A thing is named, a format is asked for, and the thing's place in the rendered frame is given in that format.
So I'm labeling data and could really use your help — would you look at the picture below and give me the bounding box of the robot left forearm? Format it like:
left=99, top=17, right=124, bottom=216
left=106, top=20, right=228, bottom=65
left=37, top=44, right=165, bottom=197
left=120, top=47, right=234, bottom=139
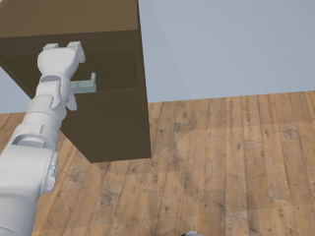
left=0, top=72, right=71, bottom=163

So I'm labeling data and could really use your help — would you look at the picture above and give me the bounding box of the drawer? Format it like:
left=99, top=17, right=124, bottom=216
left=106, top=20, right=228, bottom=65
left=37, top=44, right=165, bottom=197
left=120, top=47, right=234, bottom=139
left=3, top=48, right=137, bottom=94

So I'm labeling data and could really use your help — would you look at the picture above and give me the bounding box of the left robot upper arm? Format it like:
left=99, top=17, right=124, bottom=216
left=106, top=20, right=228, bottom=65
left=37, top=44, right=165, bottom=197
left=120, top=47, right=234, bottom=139
left=0, top=145, right=59, bottom=236

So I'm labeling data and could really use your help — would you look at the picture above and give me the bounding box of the handle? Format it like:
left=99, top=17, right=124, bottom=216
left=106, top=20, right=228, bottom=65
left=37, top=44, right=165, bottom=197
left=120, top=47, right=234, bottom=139
left=71, top=73, right=96, bottom=94

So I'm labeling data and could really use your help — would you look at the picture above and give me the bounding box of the cabinet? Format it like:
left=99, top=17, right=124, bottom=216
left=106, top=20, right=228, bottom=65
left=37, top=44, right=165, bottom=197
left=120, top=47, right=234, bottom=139
left=0, top=0, right=152, bottom=163

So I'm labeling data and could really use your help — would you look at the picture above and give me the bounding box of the robot left hand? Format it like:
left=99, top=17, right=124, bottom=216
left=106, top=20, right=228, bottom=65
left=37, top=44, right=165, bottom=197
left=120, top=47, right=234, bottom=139
left=37, top=41, right=86, bottom=111

